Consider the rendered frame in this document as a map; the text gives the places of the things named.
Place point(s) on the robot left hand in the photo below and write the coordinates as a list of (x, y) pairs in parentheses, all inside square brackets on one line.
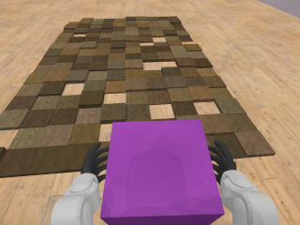
[(91, 161)]

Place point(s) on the left robot forearm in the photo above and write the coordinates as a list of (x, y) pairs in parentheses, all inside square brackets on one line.
[(79, 202)]

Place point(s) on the robot right hand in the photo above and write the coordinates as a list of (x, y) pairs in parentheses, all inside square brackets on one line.
[(224, 160)]

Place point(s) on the carton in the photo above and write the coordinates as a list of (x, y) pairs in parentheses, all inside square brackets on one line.
[(160, 173)]

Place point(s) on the right robot forearm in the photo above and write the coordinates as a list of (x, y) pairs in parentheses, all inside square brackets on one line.
[(247, 204)]

